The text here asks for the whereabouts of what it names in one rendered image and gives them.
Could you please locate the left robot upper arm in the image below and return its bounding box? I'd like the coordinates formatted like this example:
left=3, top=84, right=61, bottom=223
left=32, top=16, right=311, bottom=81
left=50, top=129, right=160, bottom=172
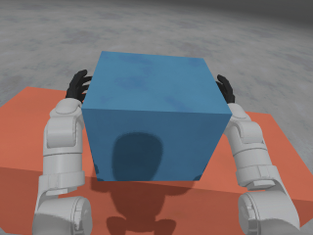
left=33, top=196, right=93, bottom=235

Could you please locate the left robot forearm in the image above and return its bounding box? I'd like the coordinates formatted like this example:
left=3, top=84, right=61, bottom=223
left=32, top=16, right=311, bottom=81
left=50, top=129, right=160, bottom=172
left=31, top=98, right=85, bottom=235

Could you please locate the robot left hand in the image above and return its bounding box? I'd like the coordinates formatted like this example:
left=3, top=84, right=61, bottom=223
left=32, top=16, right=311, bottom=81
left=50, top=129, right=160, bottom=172
left=66, top=70, right=93, bottom=104

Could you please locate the carton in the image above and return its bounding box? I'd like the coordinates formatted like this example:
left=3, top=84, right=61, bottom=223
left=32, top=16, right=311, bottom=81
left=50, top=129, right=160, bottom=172
left=81, top=51, right=232, bottom=181

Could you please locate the right robot upper arm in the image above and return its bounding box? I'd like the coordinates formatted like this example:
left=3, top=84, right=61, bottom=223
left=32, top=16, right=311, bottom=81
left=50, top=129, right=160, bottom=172
left=238, top=190, right=313, bottom=235

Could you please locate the right robot forearm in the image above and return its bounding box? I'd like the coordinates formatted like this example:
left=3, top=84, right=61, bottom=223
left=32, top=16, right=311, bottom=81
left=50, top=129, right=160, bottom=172
left=223, top=103, right=300, bottom=229

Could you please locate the pedestal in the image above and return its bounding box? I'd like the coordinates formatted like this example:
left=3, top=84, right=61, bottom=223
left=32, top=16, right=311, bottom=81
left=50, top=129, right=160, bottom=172
left=0, top=86, right=313, bottom=235

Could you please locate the robot right hand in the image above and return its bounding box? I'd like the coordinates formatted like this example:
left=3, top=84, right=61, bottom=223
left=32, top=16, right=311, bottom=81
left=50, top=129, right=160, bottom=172
left=215, top=74, right=236, bottom=104

